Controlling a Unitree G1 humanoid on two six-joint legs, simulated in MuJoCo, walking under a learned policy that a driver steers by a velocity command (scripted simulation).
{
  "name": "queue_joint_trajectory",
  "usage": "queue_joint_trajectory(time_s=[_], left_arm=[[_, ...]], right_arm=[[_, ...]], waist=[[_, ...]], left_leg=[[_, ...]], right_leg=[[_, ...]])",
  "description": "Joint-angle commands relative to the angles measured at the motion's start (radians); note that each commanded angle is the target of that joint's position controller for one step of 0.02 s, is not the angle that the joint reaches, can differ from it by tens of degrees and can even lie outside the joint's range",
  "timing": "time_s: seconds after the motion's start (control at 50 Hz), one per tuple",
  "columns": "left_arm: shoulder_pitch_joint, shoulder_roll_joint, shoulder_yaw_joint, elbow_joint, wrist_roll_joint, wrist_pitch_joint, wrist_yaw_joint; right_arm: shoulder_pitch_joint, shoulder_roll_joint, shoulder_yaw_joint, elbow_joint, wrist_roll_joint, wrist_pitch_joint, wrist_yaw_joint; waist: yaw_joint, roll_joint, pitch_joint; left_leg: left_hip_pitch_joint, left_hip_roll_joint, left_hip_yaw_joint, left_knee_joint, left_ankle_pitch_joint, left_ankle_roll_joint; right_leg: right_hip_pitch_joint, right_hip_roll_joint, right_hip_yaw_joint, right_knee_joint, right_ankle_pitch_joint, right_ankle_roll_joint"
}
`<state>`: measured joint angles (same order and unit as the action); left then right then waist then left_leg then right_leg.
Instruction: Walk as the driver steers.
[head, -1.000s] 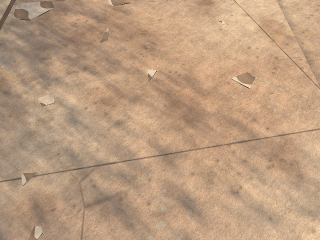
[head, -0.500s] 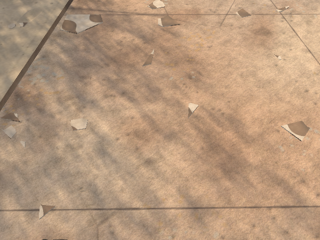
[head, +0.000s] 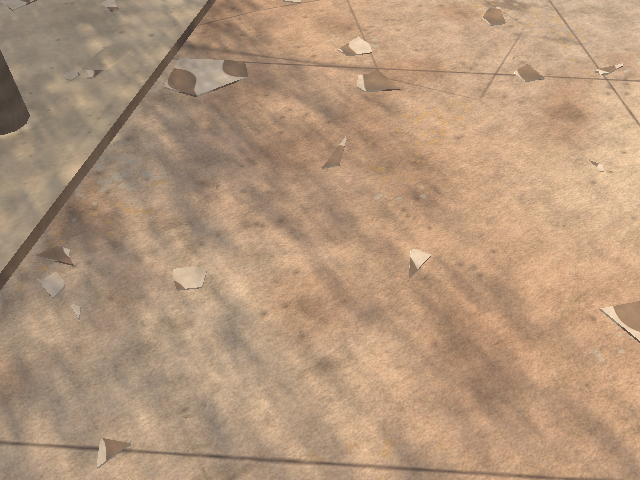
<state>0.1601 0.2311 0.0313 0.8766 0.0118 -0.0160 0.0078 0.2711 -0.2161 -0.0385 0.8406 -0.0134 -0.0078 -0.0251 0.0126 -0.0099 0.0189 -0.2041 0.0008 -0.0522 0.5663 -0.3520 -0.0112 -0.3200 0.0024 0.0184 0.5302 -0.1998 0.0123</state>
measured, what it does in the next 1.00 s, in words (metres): stands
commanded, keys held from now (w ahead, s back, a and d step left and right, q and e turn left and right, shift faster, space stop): no key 1.00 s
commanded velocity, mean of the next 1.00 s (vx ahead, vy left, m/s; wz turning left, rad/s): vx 0.00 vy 0.00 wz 0.01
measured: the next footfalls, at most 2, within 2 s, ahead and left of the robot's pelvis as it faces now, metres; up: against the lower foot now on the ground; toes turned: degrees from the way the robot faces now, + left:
left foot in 1.84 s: +0.48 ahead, +0.11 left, +0.00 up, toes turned +2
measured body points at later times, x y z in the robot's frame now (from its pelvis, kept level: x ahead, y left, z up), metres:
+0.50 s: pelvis +0.02 +0.01 +0.00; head +0.03 +0.02 +0.45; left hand +0.10 +0.27 -0.14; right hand +0.06 -0.24 -0.14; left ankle -0.03 +0.13 -0.73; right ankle +0.05 -0.13 -0.73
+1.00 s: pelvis +0.01 +0.01 +0.00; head +0.02 +0.02 +0.45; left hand +0.06 +0.26 -0.15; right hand +0.00 -0.22 -0.15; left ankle -0.03 +0.13 -0.73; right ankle +0.05 -0.13 -0.73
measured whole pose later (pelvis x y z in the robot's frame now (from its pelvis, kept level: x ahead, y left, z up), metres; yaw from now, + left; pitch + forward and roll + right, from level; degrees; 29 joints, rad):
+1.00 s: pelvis +0.01 +0.01 +0.00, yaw -1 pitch -1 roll +0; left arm 0.18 0.20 0.04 1.13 0.00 0.02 0.05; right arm 0.32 -0.18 -0.01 1.07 0.00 -0.02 -0.03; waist 0.01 -0.01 0.04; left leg -0.12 -0.02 -0.01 0.48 -0.33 0.01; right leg -0.27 -0.02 0.05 0.49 -0.20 0.03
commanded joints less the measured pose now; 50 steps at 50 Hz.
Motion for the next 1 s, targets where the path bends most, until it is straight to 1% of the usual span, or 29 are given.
queue_joint_trajectory(time_s=[0.02,0.12,0.24,0.5,0.74,1.0], left_arm=[[-0.027,0.094,0.023,-0.031,-0.005,-0.009,0.005],[-0.023,0.100,0.028,0.016,-0.009,0.002,0.013],[-0.026,0.105,0.032,0.069,-0.012,0.013,0.023],[-0.025,0.098,0.033,0.158,-0.013,0.026,0.034],[0.002,0.085,0.027,0.205,-0.013,0.029,0.038],[0.042,0.070,0.017,0.228,-0.014,0.029,0.041]], right_arm=[[0.018,-0.120,-0.026,-0.038,0.004,-0.017,-0.006],[0.028,-0.111,-0.023,-0.011,0.007,-0.017,-0.006],[0.031,-0.100,-0.019,0.029,0.008,-0.017,-0.005],[0.050,-0.088,-0.008,0.118,0.008,-0.016,-0.007],[0.085,-0.072,0.006,0.181,0.008,-0.017,-0.009],[0.125,-0.055,0.017,0.218,0.010,-0.017,-0.010]], waist=[[-0.004,0.039,-0.023],[-0.006,0.016,-0.031],[-0.005,0.016,-0.029],[-0.003,0.021,0.002],[-0.003,0.016,0.026],[-0.006,0.014,0.039]], left_leg=[[-0.101,0.051,-0.053,-0.136,0.141,0.036],[-0.075,0.041,-0.038,-0.128,0.217,0.037],[-0.053,0.033,-0.024,-0.134,0.269,0.036],[-0.052,0.024,-0.007,-0.173,0.221,0.034],[-0.063,0.017,0.004,-0.199,0.160,0.033],[-0.069,0.012,0.014,-0.207,0.139,0.032]], right_leg=[[0.125,-0.035,0.034,-0.035,0.150,-0.030],[0.149,-0.038,0.038,-0.028,0.208,-0.026],[0.165,-0.040,0.039,-0.028,0.227,-0.024],[0.173,-0.035,0.034,-0.055,0.185,-0.017],[0.164,-0.029,0.031,-0.076,0.143,-0.013],[0.152,-0.026,0.030,-0.084,0.127,-0.013]])
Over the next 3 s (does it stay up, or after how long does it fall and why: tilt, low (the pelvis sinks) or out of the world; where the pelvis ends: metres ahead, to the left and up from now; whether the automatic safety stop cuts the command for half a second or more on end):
stays up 0.58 -0.04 0.00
